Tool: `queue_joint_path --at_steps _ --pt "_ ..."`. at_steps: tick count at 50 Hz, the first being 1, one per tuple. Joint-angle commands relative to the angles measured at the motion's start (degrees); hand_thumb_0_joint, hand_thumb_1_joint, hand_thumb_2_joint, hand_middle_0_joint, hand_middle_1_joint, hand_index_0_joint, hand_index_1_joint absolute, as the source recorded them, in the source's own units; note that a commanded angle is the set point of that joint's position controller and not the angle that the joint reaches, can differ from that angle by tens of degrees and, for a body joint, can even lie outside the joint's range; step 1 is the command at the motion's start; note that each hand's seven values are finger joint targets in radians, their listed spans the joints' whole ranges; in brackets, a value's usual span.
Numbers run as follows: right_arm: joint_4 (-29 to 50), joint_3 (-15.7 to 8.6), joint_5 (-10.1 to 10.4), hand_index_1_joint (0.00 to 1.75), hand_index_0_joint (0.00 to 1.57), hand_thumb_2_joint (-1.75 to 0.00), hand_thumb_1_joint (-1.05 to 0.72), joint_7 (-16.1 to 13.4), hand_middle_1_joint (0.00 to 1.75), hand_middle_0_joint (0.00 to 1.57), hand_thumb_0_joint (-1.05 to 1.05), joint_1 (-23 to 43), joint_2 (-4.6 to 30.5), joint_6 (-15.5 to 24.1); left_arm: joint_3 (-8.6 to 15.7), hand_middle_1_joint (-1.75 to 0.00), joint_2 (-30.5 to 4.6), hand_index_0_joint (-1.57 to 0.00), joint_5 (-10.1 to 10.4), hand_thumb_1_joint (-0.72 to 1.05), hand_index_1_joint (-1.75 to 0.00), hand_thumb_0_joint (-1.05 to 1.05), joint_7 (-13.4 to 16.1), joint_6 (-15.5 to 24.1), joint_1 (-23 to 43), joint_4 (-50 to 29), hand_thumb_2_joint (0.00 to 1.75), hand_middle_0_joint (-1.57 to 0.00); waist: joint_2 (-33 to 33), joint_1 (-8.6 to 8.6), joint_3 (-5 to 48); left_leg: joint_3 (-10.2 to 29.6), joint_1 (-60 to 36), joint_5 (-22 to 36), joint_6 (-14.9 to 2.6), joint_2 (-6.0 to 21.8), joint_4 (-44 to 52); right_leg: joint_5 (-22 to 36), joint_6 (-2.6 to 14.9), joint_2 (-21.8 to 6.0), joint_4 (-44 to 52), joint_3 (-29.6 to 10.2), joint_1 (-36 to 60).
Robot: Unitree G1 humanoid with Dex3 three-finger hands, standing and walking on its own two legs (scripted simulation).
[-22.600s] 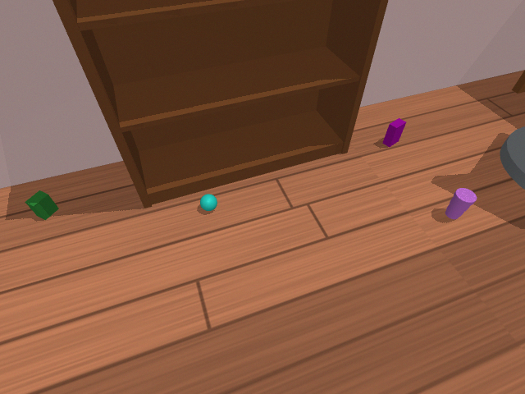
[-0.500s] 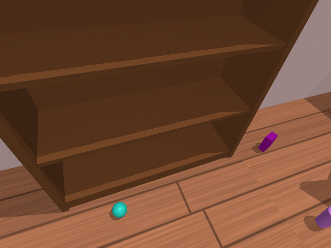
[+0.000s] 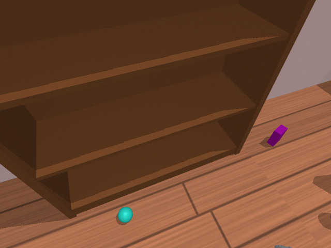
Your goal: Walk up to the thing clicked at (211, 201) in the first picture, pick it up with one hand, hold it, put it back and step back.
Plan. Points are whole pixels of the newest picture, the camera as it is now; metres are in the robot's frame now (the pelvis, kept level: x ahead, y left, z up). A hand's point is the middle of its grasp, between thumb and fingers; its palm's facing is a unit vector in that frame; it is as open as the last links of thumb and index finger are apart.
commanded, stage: walk up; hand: left
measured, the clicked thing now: (125, 214) +0.42 +0.25 -0.72
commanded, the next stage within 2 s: stand in 1.06 s
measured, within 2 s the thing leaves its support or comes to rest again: neither
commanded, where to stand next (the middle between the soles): +0.07 -0.03 m, yaw +2 degrees
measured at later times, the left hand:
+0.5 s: hand out of the picture +0.10 +0.24 -0.14, palm faces -0.02 -0.95 -0.33, open 7.4 cm
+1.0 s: hand out of the picture +0.10 +0.25 -0.14, palm faces -0.01 -0.94 -0.33, open 7.4 cm
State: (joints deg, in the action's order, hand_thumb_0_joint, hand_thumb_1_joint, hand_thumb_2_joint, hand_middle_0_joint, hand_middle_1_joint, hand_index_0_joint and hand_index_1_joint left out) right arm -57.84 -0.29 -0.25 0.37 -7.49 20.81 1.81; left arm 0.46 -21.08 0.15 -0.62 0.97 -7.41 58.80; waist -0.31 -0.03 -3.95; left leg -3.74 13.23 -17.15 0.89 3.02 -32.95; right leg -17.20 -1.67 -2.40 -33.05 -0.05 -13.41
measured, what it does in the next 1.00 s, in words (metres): stands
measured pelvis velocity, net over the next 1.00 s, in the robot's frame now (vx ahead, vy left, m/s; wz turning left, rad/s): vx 0.01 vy -0.01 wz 0.00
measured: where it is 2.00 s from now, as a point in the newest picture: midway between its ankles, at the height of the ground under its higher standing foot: outside the picture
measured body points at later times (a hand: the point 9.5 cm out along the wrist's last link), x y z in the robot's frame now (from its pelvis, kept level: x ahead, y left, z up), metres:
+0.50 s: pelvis +0.01 -0.01 +0.02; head +0.01 -0.01 +0.47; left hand +0.10 +0.29 -0.12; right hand +0.08 -0.32 -0.11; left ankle +0.01 +0.13 -0.73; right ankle +0.01 -0.14 -0.73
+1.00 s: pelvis +0.01 -0.01 +0.02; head +0.02 +0.00 +0.47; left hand +0.10 +0.30 -0.12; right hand +0.09 -0.31 -0.11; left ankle +0.01 +0.13 -0.73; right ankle +0.01 -0.14 -0.73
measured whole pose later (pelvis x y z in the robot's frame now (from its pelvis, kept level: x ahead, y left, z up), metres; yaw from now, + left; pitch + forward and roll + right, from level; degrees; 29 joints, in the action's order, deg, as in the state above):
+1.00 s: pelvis +0.01 -0.01 +0.02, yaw +0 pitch -2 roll +0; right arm -65.8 -0.8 -0.8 0.3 -5.5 19.9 0.8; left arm 1.2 -19.8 -0.5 -0.5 0.2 -4.8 66.1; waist 0.1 0.6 -2.4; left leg -3.9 5.5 -10.7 1.7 3.2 -18.7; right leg -10.8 -1.4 -1.7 -18.6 0.5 -5.6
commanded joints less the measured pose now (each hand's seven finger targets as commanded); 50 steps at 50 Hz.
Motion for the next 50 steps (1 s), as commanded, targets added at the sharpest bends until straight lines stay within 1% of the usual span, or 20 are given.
queue_joint_path --at_steps 1,3,6,8,9,10,13,14,19,22,24,25,27,28,29,31,33,37,39,50 --pt "0.5 -2.8 0.2 0.30 0.20 -0.90 -0.90 -0.6 0.30 0.20 0.00 2.1 12.7 0.9 2.4 -0.30 -12.3 -0.20 0.1 0.90 -0.30 0.00 0.9 1.4 3.1 -1.6 0.90 -0.20 1.3 0.27 5.5 5.4 -4.3 14.2 -2.83 4.5 8.5 16.2 4.55 -4.9 8.2 -5.3 2.0" --pt "-0.3 -2.6 0.2 0.30 0.20 -0.90 -0.90 -0.5 0.30 0.20 0.00 3.7 12.6 0.7 2.2 -0.30 -12.1 -0.20 0.1 0.90 -0.30 0.00 1.0 1.2 3.6 -0.7 0.90 -0.20 1.1 -0.11 5.6 5.5 -5.4 13.7 -2.90 4.8 9.9 15.2 3.98 -4.7 9.8 -4.8 2.3" --pt "-1.6 -2.6 0.2 0.30 0.20 -0.90 -0.90 -0.4 0.30 0.20 0.00 4.5 12.3 0.4 2.2 -0.30 -12.0 -0.20 -0.2 0.90 -0.30 0.00 1.0 1.2 5.1 0.4 0.90 -0.20 1.8 0.24 5.8 4.8 -6.5 13.1 -2.49 4.7 11.4 14.8 3.71 -4.9 12.5 -4.9 3.7" --pt "-2.4 -2.5 0.1 0.30 0.20 -0.90 -0.90 -0.4 0.30 0.20 0.00 4.5 12.0 0.4 2.2 -0.30 -11.6 -0.20 -0.2 0.90 -0.30 0.00 0.9 1.3 5.6 0.9 0.90 -0.20 1.8 0.24 7.1 4.5 -7.6 14.7 -2.25 4.7 12.1 16.8 3.63 -5.1 13.2 -4.9 5.5" --pt "-2.8 -2.5 0.1 0.30 0.20 -0.90 -0.90 -0.4 0.30 0.20 0.00 4.8 11.9 0.4 2.2 -0.30 -11.6 -0.20 -0.2 0.90 -0.30 0.00 0.9 1.2 6.1 1.3 0.90 -0.20 1.6 0.33 6.5 4.4 -7.4 14.0 -2.09 4.6 12.9 15.8 3.52 -5.0 13.8 -4.9 5.4" --pt "-3.2 -2.4 0.0 0.30 0.20 -0.90 -0.90 -0.4 0.30 0.20 0.00 4.8 11.9 0.4 2.3 -0.30 -11.4 -0.20 -0.2 0.90 -0.30 0.00 0.9 1.2 6.1 1.2 0.90 -0.20 1.1 0.24 7.1 4.3 -8.2 14.7 -2.05 4.9 13.4 16.4 3.45 -5.2 14.0 -4.7 5.9" --pt "-3.7 -2.3 -0.1 0.30 0.20 -0.90 -0.90 -0.4 0.30 0.20 0.00 5.8 11.6 0.3 2.2 -0.30 -11.3 -0.20 -0.3 0.90 -0.30 0.00 0.8 0.9 6.4 2.3 0.90 -0.20 0.4 -0.02 5.0 4.6 -7.6 12.3 -1.80 4.9 15.0 13.3 2.93 -4.6 15.6 -4.4 4.9" --pt "-4.0 -2.3 -0.1 0.30 0.20 -0.90 -0.90 -0.4 0.30 0.20 0.00 5.4 11.6 0.3 2.3 -0.30 -11.4 -0.20 -0.4 0.90 -0.30 0.00 0.8 1.0 7.1 2.5 0.90 -0.20 1.0 0.28 5.0 4.6 -7.3 11.1 -1.78 4.8 15.4 12.8 2.93 -4.8 16.1 -4.5 5.4" --pt "-4.6 -2.3 -0.2 0.30 0.20 -0.90 -0.90 -0.4 0.30 0.20 0.00 5.4 11.8 0.3 2.4 -0.30 -11.1 -0.20 -0.6 0.90 -0.30 0.00 0.7 0.9 6.8 3.2 0.90 -0.20 -0.3 0.34 5.4 4.5 -7.9 11.0 -1.63 4.9 16.3 13.0 2.75 -4.5 17.0 -4.3 5.9" --pt "-4.7 -2.2 -0.1 0.30 0.20 -0.90 -0.90 -0.4 0.30 0.20 0.00 5.0 11.6 0.4 2.5 -0.30 -11.1 -0.20 -0.6 0.90 -0.30 0.00 0.7 1.0 6.6 3.5 0.90 -0.20 0.0 0.23 6.6 4.4 -8.9 12.6 -1.66 5.0 16.1 14.2 2.81 -4.7 16.8 -4.4 6.5" --pt "-4.9 -2.2 -0.2 0.30 0.20 -0.90 -0.90 -0.5 0.30 0.20 0.00 5.1 11.5 0.3 2.5 -0.30 -11.1 -0.20 -0.7 0.90 -0.30 0.00 0.7 0.9 7.0 3.7 0.90 -0.20 0.0 0.45 5.5 4.4 -8.3 11.5 -1.46 4.8 16.6 14.1 2.67 -4.6 17.1 -4.5 5.9" --pt "-4.9 -2.3 -0.2 0.30 0.20 -0.90 -0.90 -0.5 0.30 0.20 0.00 4.5 11.7 0.3 2.6 -0.30 -11.1 -0.20 -0.6 0.90 -0.30 0.00 0.7 0.9 7.1 3.8 0.90 -0.20 -0.3 0.58 5.6 4.5 -8.5 12.2 -1.35 5.1 16.7 14.0 2.75 -4.5 16.8 -4.1 6.2" --pt "-4.8 -2.2 -0.2 0.30 0.20 -0.90 -0.90 -0.5 0.30 0.20 0.00 4.9 11.7 0.3 2.5 -0.30 -10.9 -0.20 -0.6 0.90 -0.30 0.00 0.7 0.8 6.4 3.9 0.90 -0.20 0.0 0.26 5.4 4.5 -8.9 12.4 -1.53 4.9 16.4 13.7 2.55 -4.3 17.4 -4.4 5.5" --pt "-5.0 -2.4 -0.2 0.30 0.20 -0.90 -0.90 -0.6 0.30 0.20 0.00 4.5 11.9 0.3 2.6 -0.30 -11.0 -0.20 -0.7 0.90 -0.30 0.00 0.7 0.8 6.7 4.0 0.90 -0.20 0.0 0.72 5.8 4.5 -8.9 12.7 -1.55 5.2 16.4 14.0 2.79 -4.3 17.0 -4.0 6.2" --pt "-5.0 -2.4 -0.1 0.30 0.20 -0.90 -0.90 -0.6 0.30 0.20 0.00 4.5 11.7 0.2 2.6 -0.30 -10.9 -0.20 -0.6 0.90 -0.30 0.00 0.7 0.8 6.2 4.0 0.90 -0.20 -0.1 0.42 6.3 4.5 -9.5 13.4 -1.55 5.2 16.3 14.4 2.69 -4.4 16.8 -4.1 6.1" --pt "-5.0 -2.4 -0.1 0.30 0.20 -0.90 -0.90 -0.6 0.30 0.20 0.00 4.3 11.7 0.2 2.5 -0.30 -10.8 -0.20 -0.7 0.90 -0.30 0.00 0.7 0.8 6.4 3.9 0.90 -0.20 0.1 0.60 6.8 4.5 -9.5 13.6 -1.66 5.2 16.4 15.2 2.74 -4.5 16.9 -4.2 6.8" --pt "-4.9 -2.4 -0.1 0.30 0.20 -0.90 -0.90 -0.7 0.30 0.20 0.00 4.9 11.8 0.2 2.6 -0.30 -10.8 -0.20 -0.7 0.90 -0.30 0.00 0.8 0.7 5.9 4.1 0.90 -0.20 -0.1 0.36 5.7 4.4 -9.4 13.3 -1.59 5.2 16.6 14.8 2.63 -4.3 16.9 -3.9 5.9" --pt "-5.0 -2.6 -0.2 0.30 0.20 -0.90 -0.90 -0.7 0.30 0.20 0.00 4.3 11.8 0.1 2.6 -0.30 -10.5 -0.20 -0.9 0.90 -0.30 0.00 0.8 0.7 6.0 3.9 0.90 -0.20 0.5 0.65 5.8 4.5 -8.8 13.1 -1.73 5.2 16.8 15.2 2.58 -4.4 17.1 -3.8 6.7" --pt "-4.9 -2.5 -0.1 0.30 0.20 -0.90 -0.90 -0.7 0.30 0.20 0.00 4.5 11.5 0.1 2.6 -0.30 -10.5 -0.20 -0.7 0.90 -0.30 0.00 0.8 0.7 5.8 4.0 0.90 -0.20 0.2 0.40 5.1 4.5 -8.8 13.5 -1.55 5.1 17.1 15.4 2.37 -4.4 16.9 -3.8 6.5" --pt "-4.3 -2.5 -0.2 0.30 0.20 -0.90 -0.90 -0.6 0.30 0.20 0.00 4.6 11.1 0.0 2.6 -0.30 -10.6 -0.20 -0.9 0.90 -0.30 0.00 0.8 0.7 5.4 3.5 0.90 -0.20 0.0 0.44 5.4 4.5 -9.6 14.2 -1.49 5.0 16.9 15.3 2.19 -4.3 17.1 -3.8 6.2"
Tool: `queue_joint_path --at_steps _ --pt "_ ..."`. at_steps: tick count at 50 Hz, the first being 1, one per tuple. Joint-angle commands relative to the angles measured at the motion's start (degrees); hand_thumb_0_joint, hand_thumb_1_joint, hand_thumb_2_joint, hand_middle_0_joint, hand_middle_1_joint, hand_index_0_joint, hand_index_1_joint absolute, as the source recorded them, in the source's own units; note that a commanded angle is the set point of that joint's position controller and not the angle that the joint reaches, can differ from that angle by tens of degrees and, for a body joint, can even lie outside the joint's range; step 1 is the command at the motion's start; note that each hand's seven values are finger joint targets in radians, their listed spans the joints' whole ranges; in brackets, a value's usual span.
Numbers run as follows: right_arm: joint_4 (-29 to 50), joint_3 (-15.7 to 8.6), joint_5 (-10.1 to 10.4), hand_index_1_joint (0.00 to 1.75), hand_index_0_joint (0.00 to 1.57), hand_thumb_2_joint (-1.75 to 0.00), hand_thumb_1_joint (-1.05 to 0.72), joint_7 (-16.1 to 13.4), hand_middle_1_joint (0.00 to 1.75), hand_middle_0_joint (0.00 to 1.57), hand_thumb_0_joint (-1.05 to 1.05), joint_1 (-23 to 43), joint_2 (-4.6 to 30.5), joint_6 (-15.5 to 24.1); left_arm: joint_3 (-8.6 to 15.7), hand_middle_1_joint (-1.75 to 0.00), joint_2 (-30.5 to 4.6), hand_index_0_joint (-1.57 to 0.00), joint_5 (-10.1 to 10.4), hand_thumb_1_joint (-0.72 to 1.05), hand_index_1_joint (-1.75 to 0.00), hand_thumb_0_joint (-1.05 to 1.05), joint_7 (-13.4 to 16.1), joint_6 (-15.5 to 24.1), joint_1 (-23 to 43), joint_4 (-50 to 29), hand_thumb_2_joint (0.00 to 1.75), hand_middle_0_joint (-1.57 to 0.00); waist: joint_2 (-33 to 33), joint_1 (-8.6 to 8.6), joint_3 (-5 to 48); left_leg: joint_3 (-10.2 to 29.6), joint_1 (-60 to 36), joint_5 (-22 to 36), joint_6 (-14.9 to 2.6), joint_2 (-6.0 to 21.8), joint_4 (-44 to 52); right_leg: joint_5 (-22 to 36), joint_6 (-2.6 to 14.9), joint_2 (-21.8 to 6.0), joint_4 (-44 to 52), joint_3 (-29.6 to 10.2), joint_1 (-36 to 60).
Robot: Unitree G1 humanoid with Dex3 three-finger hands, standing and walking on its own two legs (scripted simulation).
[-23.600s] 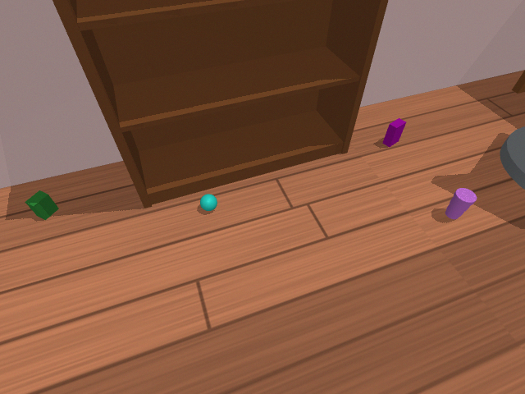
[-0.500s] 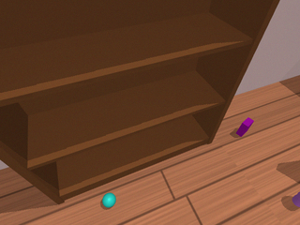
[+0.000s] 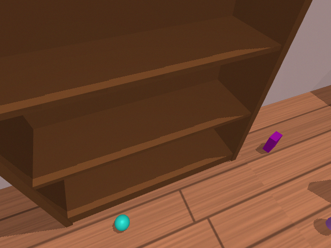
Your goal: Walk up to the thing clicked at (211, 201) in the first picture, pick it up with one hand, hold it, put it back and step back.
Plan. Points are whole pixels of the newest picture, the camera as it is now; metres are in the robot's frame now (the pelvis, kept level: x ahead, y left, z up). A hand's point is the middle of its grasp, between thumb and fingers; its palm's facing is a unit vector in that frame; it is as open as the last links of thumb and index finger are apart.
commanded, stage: walk up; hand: left
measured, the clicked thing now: (122, 222) +0.40 +0.25 -0.74
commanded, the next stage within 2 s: stand in 0.06 s
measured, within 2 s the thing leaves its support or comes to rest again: neither
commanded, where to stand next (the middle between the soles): +0.06 -0.02 m, yaw +2 degrees
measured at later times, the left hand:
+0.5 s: hand out of the picture +0.07 +0.25 -0.16, palm faces -0.02 -0.94 -0.34, open 7.4 cm
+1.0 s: hand out of the picture +0.06 +0.25 -0.16, palm faces -0.03 -0.94 -0.34, open 7.4 cm
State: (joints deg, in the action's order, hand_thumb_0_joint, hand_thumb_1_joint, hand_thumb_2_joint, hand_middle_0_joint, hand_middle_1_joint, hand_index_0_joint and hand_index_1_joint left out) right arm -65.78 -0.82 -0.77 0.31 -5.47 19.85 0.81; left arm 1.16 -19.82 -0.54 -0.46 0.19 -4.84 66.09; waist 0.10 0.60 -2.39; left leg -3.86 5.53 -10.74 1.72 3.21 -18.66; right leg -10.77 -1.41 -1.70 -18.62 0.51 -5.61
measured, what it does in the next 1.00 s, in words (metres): stands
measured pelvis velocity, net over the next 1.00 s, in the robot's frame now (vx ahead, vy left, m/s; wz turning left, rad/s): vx -0.01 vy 0.00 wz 0.01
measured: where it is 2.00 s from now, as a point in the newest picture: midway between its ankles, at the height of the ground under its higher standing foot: outside the picture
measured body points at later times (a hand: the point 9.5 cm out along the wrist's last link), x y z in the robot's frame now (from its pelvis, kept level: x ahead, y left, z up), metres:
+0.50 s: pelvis +0.00 +0.00 +0.00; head +0.00 +0.00 +0.45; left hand +0.07 +0.30 -0.13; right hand +0.07 -0.30 -0.13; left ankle -0.01 +0.14 -0.75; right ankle -0.01 -0.13 -0.75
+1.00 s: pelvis -0.01 +0.00 +0.00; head +0.00 +0.00 +0.45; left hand +0.07 +0.30 -0.13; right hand +0.06 -0.30 -0.13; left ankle -0.01 +0.14 -0.75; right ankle -0.01 -0.13 -0.75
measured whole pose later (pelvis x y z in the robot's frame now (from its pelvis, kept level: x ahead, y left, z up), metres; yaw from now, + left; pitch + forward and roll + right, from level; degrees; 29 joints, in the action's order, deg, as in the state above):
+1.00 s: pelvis -0.01 +0.00 +0.00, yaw +0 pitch -2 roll +0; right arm -65.5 -0.4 -1.1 0.6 -6.5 19.9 0.3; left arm -0.2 -20.7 -0.4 -0.2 0.4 -6.9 64.6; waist 0.5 0.5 -2.8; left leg -3.4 6.1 -9.7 1.9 3.2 -17.9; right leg -10.0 -1.2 -1.6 -18.0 0.9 -6.0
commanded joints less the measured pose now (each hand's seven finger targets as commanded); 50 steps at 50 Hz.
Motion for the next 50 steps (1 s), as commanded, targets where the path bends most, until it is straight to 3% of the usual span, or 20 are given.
queue_joint_path --at_steps 1,5,25,45,50 --pt "3.6 -2.0 0.3 0.30 0.20 -0.90 -0.90 -0.6 0.30 0.20 0.00 2.8 12.2 1.0 1.8 -0.30 -11.8 -0.20 -0.2 0.90 -0.30 0.00 0.7 1.4 3.1 -4.0 0.90 -0.20 -0.4 -0.11 3.8 4.5 -1.7 7.1 -2.33 4.8 2.8 8.9 1.97 -5.0 2.8 -4.4 -1.7" --pt "3.8 -1.9 0.0 0.30 0.20 -0.90 -0.90 -0.7 0.30 0.20 0.00 3.1 12.2 0.9 1.6 -0.30 -12.5 -0.20 0.1 0.90 -0.30 0.00 1.0 1.6 2.2 -4.2 0.90 -0.20 -0.2 -0.31 4.2 5.0 -2.3 12.5 -2.03 6.0 2.8 13.0 2.19 -5.9 2.0 -4.1 -0.8" --pt "3.7 -1.6 0.1 0.30 0.20 -0.90 -0.90 -0.4 0.30 0.20 0.00 2.6 12.3 0.6 0.9 -0.30 -12.8 -0.20 0.0 0.90 -0.30 0.00 1.0 1.6 1.5 -4.9 0.90 -0.20 0.1 -0.10 3.8 4.9 -1.8 6.5 -2.10 5.5 3.5 7.9 2.13 -6.1 3.9 -4.5 -1.5" --pt "3.6 -1.5 0.0 0.30 0.20 -0.90 -0.90 -0.3 0.30 0.20 0.00 1.7 12.0 0.5 0.8 -0.30 -13.1 -0.20 0.0 0.90 -0.30 0.00 1.0 1.6 0.0 -4.8 0.90 -0.20 0.0 -0.35 2.5 5.3 -0.2 4.2 -2.06 5.2 3.7 5.4 2.10 -6.0 4.2 -4.6 -2.1" --pt "3.8 -1.6 0.1 0.30 0.20 -0.90 -0.90 -0.3 0.30 0.20 0.00 1.4 12.3 0.6 0.7 -0.30 -12.7 -0.20 0.0 0.90 -0.30 0.00 0.9 1.6 0.1 -5.0 0.90 -0.20 -0.9 -0.38 3.5 5.3 -0.9 6.5 -2.13 5.4 3.5 7.4 2.26 -6.0 3.6 -4.4 -1.7"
